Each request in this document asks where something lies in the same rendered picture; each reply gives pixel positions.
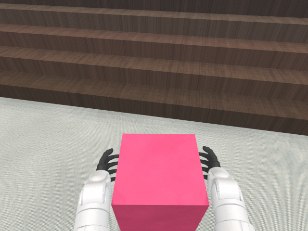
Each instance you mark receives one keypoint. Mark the carton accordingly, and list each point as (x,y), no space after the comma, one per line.
(159,183)

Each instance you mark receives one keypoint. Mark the right robot hand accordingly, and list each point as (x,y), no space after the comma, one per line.
(212,160)

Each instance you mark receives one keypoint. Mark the left robot hand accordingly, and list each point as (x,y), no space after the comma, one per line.
(104,165)

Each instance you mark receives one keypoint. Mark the robot left forearm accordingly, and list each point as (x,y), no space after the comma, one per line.
(93,207)

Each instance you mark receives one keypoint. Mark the robot right forearm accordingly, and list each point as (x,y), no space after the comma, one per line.
(227,202)

